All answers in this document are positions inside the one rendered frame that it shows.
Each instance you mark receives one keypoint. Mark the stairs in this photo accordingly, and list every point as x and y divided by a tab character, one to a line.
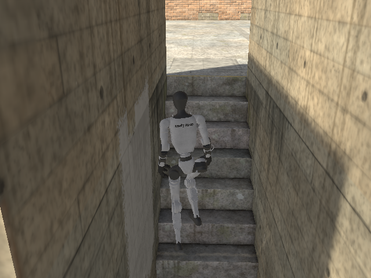
223	246

